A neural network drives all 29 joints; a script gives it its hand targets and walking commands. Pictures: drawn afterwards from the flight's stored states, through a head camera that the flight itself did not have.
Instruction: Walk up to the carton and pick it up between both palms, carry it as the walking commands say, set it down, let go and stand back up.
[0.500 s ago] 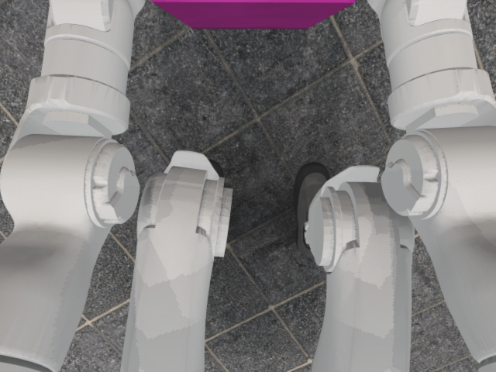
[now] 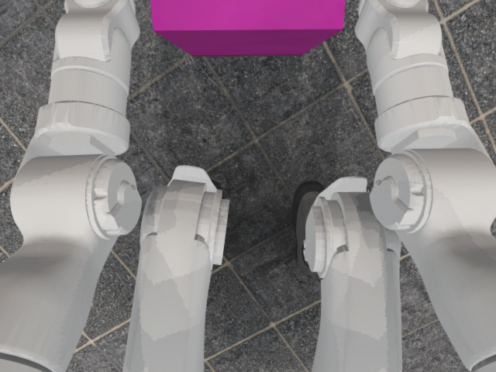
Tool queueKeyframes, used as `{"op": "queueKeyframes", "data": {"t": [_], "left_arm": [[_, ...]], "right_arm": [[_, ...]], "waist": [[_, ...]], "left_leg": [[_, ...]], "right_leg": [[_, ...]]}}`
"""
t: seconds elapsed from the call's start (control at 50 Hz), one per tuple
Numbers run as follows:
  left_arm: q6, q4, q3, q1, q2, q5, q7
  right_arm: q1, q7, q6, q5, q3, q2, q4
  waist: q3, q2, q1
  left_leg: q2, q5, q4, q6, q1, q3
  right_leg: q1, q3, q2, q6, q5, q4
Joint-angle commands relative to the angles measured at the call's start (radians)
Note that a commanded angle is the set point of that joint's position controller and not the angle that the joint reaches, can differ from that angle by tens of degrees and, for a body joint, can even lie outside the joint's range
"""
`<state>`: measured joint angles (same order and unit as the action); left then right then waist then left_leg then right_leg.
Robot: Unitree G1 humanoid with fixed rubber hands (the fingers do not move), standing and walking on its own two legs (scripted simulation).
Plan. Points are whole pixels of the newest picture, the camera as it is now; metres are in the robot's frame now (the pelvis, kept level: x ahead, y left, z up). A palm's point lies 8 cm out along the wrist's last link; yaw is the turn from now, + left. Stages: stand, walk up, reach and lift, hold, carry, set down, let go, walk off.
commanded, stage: set down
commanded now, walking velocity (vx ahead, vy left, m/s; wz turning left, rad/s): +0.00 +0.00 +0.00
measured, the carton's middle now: out of the picture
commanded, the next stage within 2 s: none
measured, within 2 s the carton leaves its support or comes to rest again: neither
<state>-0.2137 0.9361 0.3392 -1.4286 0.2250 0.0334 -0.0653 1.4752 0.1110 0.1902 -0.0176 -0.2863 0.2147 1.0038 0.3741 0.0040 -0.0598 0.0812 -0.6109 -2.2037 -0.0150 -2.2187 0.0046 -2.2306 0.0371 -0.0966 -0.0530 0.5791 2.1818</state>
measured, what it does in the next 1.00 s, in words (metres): stands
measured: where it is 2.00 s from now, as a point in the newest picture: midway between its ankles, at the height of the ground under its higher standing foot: (255, 242)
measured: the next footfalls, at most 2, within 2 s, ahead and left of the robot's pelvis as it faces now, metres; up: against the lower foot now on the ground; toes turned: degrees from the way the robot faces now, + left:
none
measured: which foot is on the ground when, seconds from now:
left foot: down 0.00-1.00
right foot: down 0.00-1.00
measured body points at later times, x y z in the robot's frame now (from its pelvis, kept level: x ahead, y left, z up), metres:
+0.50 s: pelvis +0.00 -0.01 +0.00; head +0.37 +0.01 +0.24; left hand +0.55 +0.19 -0.17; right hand +0.58 -0.11 -0.18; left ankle +0.10 +0.11 -0.34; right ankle +0.11 -0.12 -0.34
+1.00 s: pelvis -0.01 +0.00 +0.00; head +0.37 +0.02 +0.23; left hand +0.54 +0.21 -0.19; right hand +0.56 -0.12 -0.19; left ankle +0.10 +0.11 -0.34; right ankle +0.11 -0.12 -0.34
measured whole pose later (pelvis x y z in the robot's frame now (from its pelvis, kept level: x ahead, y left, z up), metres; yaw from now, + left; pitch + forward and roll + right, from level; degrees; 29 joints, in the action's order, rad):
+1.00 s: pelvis -0.01 +0.00 +0.00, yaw +0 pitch +32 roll -1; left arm -0.09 1.08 0.27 -1.48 0.30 -0.01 -0.07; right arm 1.52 0.12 0.10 0.02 -0.22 0.29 1.09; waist 0.51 0.00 -0.07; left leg 0.08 -0.61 -2.21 -0.01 -2.16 0.01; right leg -2.17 0.03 -0.10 -0.06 0.58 2.18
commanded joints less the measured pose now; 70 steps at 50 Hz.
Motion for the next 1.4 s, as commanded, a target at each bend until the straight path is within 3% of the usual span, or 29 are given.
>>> {"op": "queueKeyframes", "data": {"t": [0.0,0.08,0.1,0.12,0.16,0.18,0.2,0.26,0.3,0.4,0.46,0.48,0.52,0.54,0.66,0.68,0.74,0.78,0.8,0.86,0.9,0.92,0.96,1.04,1.08,1.12,1.16,1.32,1.38], "left_arm": [[0.008,-0.041,-0.33,-0.534,-0.852,-0.061,0.285],[0.015,-0.045,-0.314,-0.511,-0.808,-0.043,0.284],[0.005,-0.004,-0.315,-0.485,-0.82,-0.04,0.287],[0.011,-0.015,-0.303,-0.482,-0.81,-0.031,0.29],[0.017,-0.038,-0.305,-0.485,-0.816,-0.032,0.292],[0.014,-0.012,-0.318,-0.489,-0.812,-0.047,0.294],[0.013,-0.014,-0.305,-0.467,-0.821,-0.038,0.297],[0.017,-0.012,-0.312,-0.48,-0.814,-0.053,0.305],[0.012,0.007,-0.287,-0.456,-0.774,-0.029,0.307],[0.014,-0.002,-0.293,-0.447,-0.738,-0.027,0.301],[0.013,-0.007,-0.273,-0.461,-0.709,-0.008,0.301],[0.005,0.034,-0.264,-0.435,-0.74,0.001,0.3],[0.011,0.029,-0.238,-0.414,-0.698,0.019,0.303],[0.017,0.02,-0.231,-0.406,-0.682,0.014,0.301],[0.024,0.049,-0.185,-0.395,-0.607,0.047,0.285],[0.032,0.052,-0.186,-0.348,-0.543,0.042,0.26],[0.06,0.037,-0.126,-0.321,-0.329,0.054,0.189],[0.085,0.056,-0.045,-0.234,-0.087,0.086,0.107],[0.104,0.026,-0.025,-0.222,0.012,0.066,0.071],[0.136,0.048,-0.066,-0.287,0.181,-0.017,-0.005],[0.165,-0.004,-0.078,-0.324,0.222,-0.071,-0.027],[0.173,0.002,-0.092,-0.367,0.239,-0.095,-0.031],[0.187,-0.008,-0.116,-0.404,0.283,-0.129,-0.046],[0.173,0.073,-0.153,-0.358,0.287,-0.186,-0.032],[0.173,0.093,-0.164,-0.4,0.308,-0.215,-0.018],[0.177,0.128,-0.157,-0.359,0.314,-0.201,-0.013],[0.168,0.184,-0.172,-0.351,0.286,-0.22,0.001],[0.157,0.061,-0.137,-0.338,0.32,-0.202,-0.003],[0.119,-0.11,-0.162,-0.337,0.317,-0.228,-0.021]], "right_arm": [[0.529,-0.254,-0.017,0.018,0.245,-0.839,-0.044],[0.52,-0.262,-0.014,0.033,0.251,-0.811,-0.07],[0.517,-0.264,-0.014,0.02,0.259,-0.806,-0.066],[0.508,-0.265,-0.009,0.02,0.255,-0.825,-0.045],[0.469,-0.262,-0.017,0.02,0.254,-0.821,-0.043],[0.443,-0.261,-0.013,0.005,0.253,-0.833,-0.02],[0.476,-0.26,-0.017,0.014,0.26,-0.813,-0.072],[0.425,-0.258,-0.012,-0.008,0.235,-0.813,-0.011],[0.441,-0.257,-0.009,-0.006,0.234,-0.812,-0.001],[0.412,-0.249,-0.01,-0.01,0.237,-0.78,-0.014],[0.42,-0.247,-0.008,0.002,0.235,-0.777,0.0],[0.431,-0.249,-0.013,-0.013,0.207,-0.757,-0.013],[0.427,-0.244,-0.014,0.011,0.242,-0.781,-0.035],[0.414,-0.237,-0.01,-0.003,0.229,-0.756,-0.015],[0.423,-0.222,-0.033,-0.013,0.183,-0.671,-0.017],[0.371,-0.203,-0.043,-0.042,0.15,-0.568,-0.012],[0.324,-0.147,-0.064,-0.045,0.094,-0.342,-0.032],[0.271,-0.08,-0.085,-0.058,0.029,-0.061,-0.012],[0.265,-0.046,-0.098,-0.059,0.037,0.007,-0.043],[0.296,0.013,-0.106,0.011,0.049,0.163,-0.013],[0.327,0.025,-0.124,0.075,0.087,0.201,-0.042],[0.364,0.034,-0.136,0.057,0.085,0.229,-0.052],[0.392,0.039,-0.145,0.139,0.131,0.223,-0.086],[0.415,0.019,-0.134,0.181,0.202,0.217,-0.016],[0.403,0.017,-0.129,0.186,0.212,0.243,0.026],[0.401,0.006,-0.13,0.209,0.228,0.202,0.025],[0.372,-0.001,-0.126,0.206,0.215,0.227,0.083],[0.347,0.024,-0.113,0.184,0.184,0.224,-0.038],[0.354,0.05,-0.077,0.176,0.161,0.265,-0.19]], "waist": [[-0.946,0.021,0.017],[-0.963,-0.001,-0.026],[-0.963,0.011,0.013],[-0.933,0.036,-0.037],[-0.942,0.051,-0.016],[-0.913,0.052,0.036],[-0.932,0.031,-0.001],[-0.897,0.016,0.034],[-0.852,0.032,-0.004],[-0.879,0.009,0.029],[-0.855,0.028,-0.022],[-0.834,0.0,0.015],[-0.896,0.022,-0.051],[-0.884,0.057,-0.021],[-0.865,0.036,-0.041],[-0.878,0.009,-0.008],[-0.958,-0.001,-0.006],[-0.938,0.011,-0.044],[-0.989,0.076,-0.028],[-1.098,0.019,-0.022],[-1.19,-0.008,-0.058],[-1.243,0.036,-0.007],[-1.336,0.01,-0.03],[-1.253,0.037,-0.058],[-1.193,0.033,-0.026],[-1.174,0.012,-0.068],[-1.141,0.031,-0.018],[-1.349,0.004,-0.049],[-1.65,0.0,-0.014]], "left_leg": [[0.039,0.292,0.183,0.002,0.447,-0.03],[0.037,0.291,0.167,-0.007,0.419,-0.061],[0.034,0.288,0.16,-0.005,0.417,-0.048],[0.041,0.274,0.17,0.0,0.41,-0.05],[0.035,0.315,0.163,-0.005,0.407,-0.048],[0.036,0.307,0.164,-0.009,0.402,-0.039],[0.044,0.307,0.157,-0.003,0.397,-0.049],[0.042,0.294,0.155,-0.008,0.385,-0.042],[0.036,0.282,0.159,-0.003,0.375,-0.038],[0.029,0.273,0.147,-0.013,0.378,-0.057],[0.024,0.252,0.157,-0.015,0.354,-0.058],[0.032,0.231,0.17,-0.005,0.38,-0.05],[0.022,0.238,0.145,-0.006,0.366,-0.064],[0.023,0.239,0.142,-0.005,0.341,-0.064],[0.02,0.241,0.165,-0.004,0.374,-0.044],[0.016,0.278,0.156,-0.019,0.435,-0.046],[0.002,0.284,0.159,-0.033,0.487,-0.053],[-0.001,0.315,0.169,-0.04,0.534,-0.053],[-0.001,0.31,0.186,-0.029,0.524,-0.035],[-0.019,0.366,0.182,-0.036,0.606,-0.021],[-0.025,0.393,0.163,-0.036,0.625,-0.038],[-0.025,0.432,0.164,-0.03,0.658,-0.019],[-0.033,0.497,0.156,-0.036,0.705,-0.021],[-0.041,0.418,0.175,-0.023,0.637,-0.02],[-0.056,0.367,0.162,-0.024,0.591,-0.015],[-0.051,0.382,0.16,-0.023,0.563,-0.025],[-0.055,0.345,0.17,-0.018,0.538,-0.013],[-0.038,0.416,0.197,-0.019,0.656,-0.048],[-0.021,0.41,0.245,-0.023,0.793,-0.077]], "right_leg": [[0.364,-0.108,-0.049,0.064,-0.186,-0.108],[0.414,-0.085,-0.049,0.061,-0.197,-0.11],[0.403,-0.09,-0.044,0.055,-0.198,-0.1],[0.416,-0.091,-0.047,0.051,-0.183,-0.107],[0.444,-0.095,-0.048,0.05,-0.228,-0.104],[0.428,-0.089,-0.049,0.05,-0.24,-0.111],[0.432,-0.083,-0.05,0.046,-0.23,-0.112],[0.422,-0.089,-0.049,0.055,-0.237,-0.095],[0.394,-0.091,-0.043,0.054,-0.204,-0.104],[0.444,-0.081,-0.046,0.049,-0.224,-0.115],[0.455,-0.075,-0.042,0.051,-0.205,-0.11],[0.417,-0.088,-0.05,0.048,-0.176,-0.117],[0.478,-0.07,-0.043,0.042,-0.21,-0.099],[0.484,-0.075,-0.042,0.033,-0.21,-0.109],[0.431,-0.085,-0.044,0.035,-0.184,-0.108],[0.405,-0.109,-0.043,0.025,-0.19,-0.089],[0.502,-0.102,-0.035,0.012,-0.22,-0.089],[0.492,-0.106,-0.03,0.006,-0.198,-0.107],[0.537,-0.118,-0.022,-0.003,-0.213,-0.109],[0.522,-0.11,-0.013,0.006,-0.228,-0.102],[0.576,-0.092,0.002,0.009,-0.269,-0.094],[0.588,-0.112,0.0,0.001,-0.301,-0.08],[0.625,-0.103,0.003,0.0,-0.373,-0.068],[0.601,-0.099,0.027,0.005,-0.3,-0.074],[0.599,-0.081,0.039,0.008,-0.273,-0.08],[0.556,-0.07,0.042,0.007,-0.281,-0.08],[0.542,-0.081,0.037,0.008,-0.26,-0.084],[0.64,-0.092,0.029,0.021,-0.304,-0.127],[0.845,-0.108,0.011,0.027,-0.325,-0.164]]}}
